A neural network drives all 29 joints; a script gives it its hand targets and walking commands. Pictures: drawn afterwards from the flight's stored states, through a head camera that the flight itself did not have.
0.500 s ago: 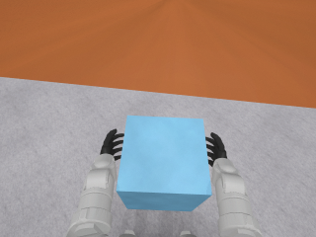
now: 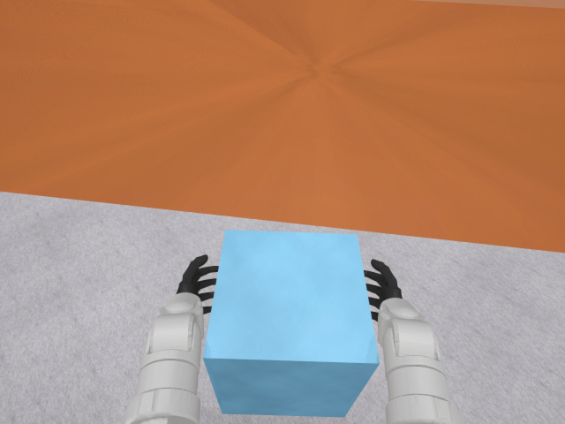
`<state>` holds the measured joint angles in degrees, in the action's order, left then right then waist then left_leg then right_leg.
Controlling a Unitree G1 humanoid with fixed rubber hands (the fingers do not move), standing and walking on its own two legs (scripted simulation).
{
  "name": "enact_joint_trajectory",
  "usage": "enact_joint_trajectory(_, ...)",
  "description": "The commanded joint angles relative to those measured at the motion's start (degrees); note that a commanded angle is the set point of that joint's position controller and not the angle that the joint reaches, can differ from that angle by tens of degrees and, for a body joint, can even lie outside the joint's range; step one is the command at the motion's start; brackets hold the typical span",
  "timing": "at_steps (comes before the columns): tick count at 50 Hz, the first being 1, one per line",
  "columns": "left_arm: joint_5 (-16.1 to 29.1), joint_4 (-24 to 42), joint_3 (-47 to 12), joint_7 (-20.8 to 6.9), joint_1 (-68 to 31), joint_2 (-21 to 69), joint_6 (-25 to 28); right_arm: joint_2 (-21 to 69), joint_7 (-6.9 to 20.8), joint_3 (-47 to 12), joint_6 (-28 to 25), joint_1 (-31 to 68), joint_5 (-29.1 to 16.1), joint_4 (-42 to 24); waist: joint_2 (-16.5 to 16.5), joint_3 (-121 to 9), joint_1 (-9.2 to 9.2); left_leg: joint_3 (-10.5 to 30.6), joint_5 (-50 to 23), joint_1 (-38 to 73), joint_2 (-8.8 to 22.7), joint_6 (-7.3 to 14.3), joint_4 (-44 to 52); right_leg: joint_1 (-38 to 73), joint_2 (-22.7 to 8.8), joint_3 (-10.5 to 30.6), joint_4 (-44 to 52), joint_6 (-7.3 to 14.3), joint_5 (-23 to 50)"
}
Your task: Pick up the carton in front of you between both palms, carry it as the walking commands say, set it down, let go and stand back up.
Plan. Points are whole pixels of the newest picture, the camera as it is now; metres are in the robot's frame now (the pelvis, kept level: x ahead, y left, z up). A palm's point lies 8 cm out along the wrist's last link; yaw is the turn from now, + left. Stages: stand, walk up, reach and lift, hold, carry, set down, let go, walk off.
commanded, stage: reach and lift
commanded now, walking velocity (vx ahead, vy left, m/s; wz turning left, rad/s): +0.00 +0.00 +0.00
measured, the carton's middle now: (287, 327) +0.30 +0.00 -0.05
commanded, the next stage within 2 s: hold in 0.82 s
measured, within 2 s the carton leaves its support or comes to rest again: neither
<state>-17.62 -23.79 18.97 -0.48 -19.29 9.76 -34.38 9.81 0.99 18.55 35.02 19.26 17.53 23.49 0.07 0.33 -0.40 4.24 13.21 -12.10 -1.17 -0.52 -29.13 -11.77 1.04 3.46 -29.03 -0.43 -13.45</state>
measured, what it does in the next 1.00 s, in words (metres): stands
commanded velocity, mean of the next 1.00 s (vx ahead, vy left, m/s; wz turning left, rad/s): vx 0.00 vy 0.00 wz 0.00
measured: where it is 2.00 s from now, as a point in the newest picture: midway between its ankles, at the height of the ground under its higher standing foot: outside the picture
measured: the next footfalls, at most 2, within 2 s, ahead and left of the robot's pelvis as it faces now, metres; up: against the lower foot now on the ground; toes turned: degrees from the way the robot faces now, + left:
left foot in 1.74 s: +0.18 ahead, +0.10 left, +0.00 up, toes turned +10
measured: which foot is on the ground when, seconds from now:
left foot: down 0.00-1.00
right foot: down 0.00-1.00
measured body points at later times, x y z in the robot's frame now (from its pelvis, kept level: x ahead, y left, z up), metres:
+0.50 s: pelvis +0.02 +0.00 +0.01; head +0.00 +0.00 +0.46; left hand +0.32 +0.15 +0.03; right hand +0.32 -0.15 +0.03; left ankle +0.03 +0.13 -0.74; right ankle +0.03 -0.13 -0.74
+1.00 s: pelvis +0.02 +0.00 +0.01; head -0.02 +0.00 +0.46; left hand +0.31 +0.15 +0.05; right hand +0.31 -0.15 +0.05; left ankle +0.03 +0.13 -0.74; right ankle +0.03 -0.13 -0.74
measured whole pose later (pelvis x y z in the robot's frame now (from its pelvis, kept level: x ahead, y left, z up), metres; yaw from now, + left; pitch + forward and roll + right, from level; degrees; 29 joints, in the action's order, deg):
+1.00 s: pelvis +0.02 +0.00 +0.01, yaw +0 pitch -7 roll +0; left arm -14.3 -10.3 10.8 0.2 -12.6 8.2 -42.4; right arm 8.2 0.3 10.4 42.8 12.5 14.1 10.0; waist 0.0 1.4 -0.1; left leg 4.1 10.7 -2.9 -0.9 -0.4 -20.6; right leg -2.7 0.8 3.9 -20.5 -0.5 -10.8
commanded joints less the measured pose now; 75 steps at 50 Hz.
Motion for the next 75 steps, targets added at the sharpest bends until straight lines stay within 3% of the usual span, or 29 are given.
enact_joint_trajectory(1,13.1,-0.2,-32.2,-14.7,-34.1,55.7,1.6,55.6,13.9,-32.1,-2.0,33.9,-13.0,0.0,-0.1,-14.4,0.07,-0.3,-0.1,2.8,-3.8,1.3,5.4,3.6,3.5,0.2,5.4,1.1,1.0)
enact_joint_trajectory(11,13.0,1.1,-33.2,-14.2,-31.1,54.8,0.9,54.3,13.5,-32.8,-1.4,31.1,-13.0,-1.6,0.0,-15.8,0.09,-0.4,-4.7,6.0,-4.1,0.8,6.8,5.9,3.9,0.1,6.6,0.7,5.1)
enact_joint_trajectory(26,15.0,8.3,-36.0,-13.2,-22.9,53.4,-1.2,52.4,12.8,-35.4,0.6,22.9,-14.7,-8.4,0.2,-15.7,0.12,0.2,-15.2,10.7,-4.4,0.1,8.4,9.8,4.5,0.6,8.5,0.2,15.0)
enact_joint_trajectory(41,16.0,11.9,-37.4,-12.8,-22.1,52.3,-3.2,51.6,12.3,-37.0,2.6,22.4,-15.7,-12.2,0.0,-14.0,0.20,0.3,-14.0,11.3,-4.5,0.2,9.1,10.5,4.5,0.7,9.2,0.1,14.1)
enact_joint_trajectory(46,18.2,17.4,-41.1,-12.4,-20.1,51.8,-5.3,51.7,11.8,-41.0,4.8,20.3,-18.0,-17.7,-0.1,-16.6,0.32,0.7,-18.2,13.5,-4.5,0.2,9.8,13.2,4.5,1.2,9.9,-0.2,18.7)
enact_joint_trajectory(53,16.1,15.0,-37.3,-12.4,-21.0,48.7,-7.6,48.8,11.5,-36.9,7.1,20.9,-15.9,-14.9,0.0,-7.7,0.25,-0.1,-6.0,10.0,-4.0,0.6,11.4,9.5,4.0,0.5,11.4,0.5,6.5)
enact_joint_trajectory(65,16.6,12.5,-37.6,-13.1,-27.5,51.0,-6.8,51.0,12.3,-37.2,6.3,27.4,-16.2,-12.4,0.0,-10.7,0.22,-0.3,-2.5,9.3,-3.8,0.8,10.3,9.1,3.7,0.2,10.2,0.5,3.1)
enact_joint_trajectory(66,17.5,12.4,-37.9,-13.1,-29.6,50.3,-7.3,50.4,12.2,-37.1,6.7,28.8,-17.0,-12.7,1.3,-14.0,0.45,0.5,6.0,3.2,6.6,0.9,8.1,3.3,-6.2,0.3,6.6,0.7,-5.1)
enact_joint_trajectory(68,18.4,14.4,-38.9,-12.7,-29.9,50.6,-7.7,50.7,11.8,-38.2,7.2,29.4,-17.8,-14.3,2.0,-13.3,0.32,3.1,26.6,-0.5,6.0,1.6,10.5,-2.4,-4.3,0.8,6.7,1.0,-23.5)
enact_joint_trajectory(69,19.0,15.9,-39.9,-12.5,-31.1,50.9,-8.0,51.1,11.4,-39.1,7.5,30.1,-18.4,-15.5,2.8,-13.0,0.10,3.9,30.1,-1.2,6.7,2.1,11.0,-4.5,-3.2,-0.7,4.4,0.8,-24.7)
enact_joint_trajectory(72,21.3,19.2,-42.9,-11.4,-31.8,51.8,-10.1,51.2,9.8,-41.5,9.5,29.3,-19.7,-19.2,8.1,-16.9,-0.07,9.3,22.8,0.4,11.0,4.9,13.2,-5.1,-0.1,-7.4,-4.9,-0.1,-9.1)
enact_joint_trajectory(74,23.6,22.3,-45.6,-10.7,-31.4,52.3,-12.4,50.8,8.5,-43.9,12.1,28.2,-21.1,-23.4,7.2,-18.0,-0.14,8.6,25.7,-2.7,11.4,6.0,12.5,-2.5,-0.2,-8.2,-1.1,0.5,-11.2)
enact_joint_trajectory(75,24.5,23.9,-46.5,-10.2,-30.9,52.3,-13.8,50.4,7.7,-44.9,13.6,28.5,-21.8,-25.8,5.9,-17.6,0.13,6.0,27.0,-6.6,10.0,5.2,10.6,0.8,-0.8,-7.3,2.4,0.8,-12.6)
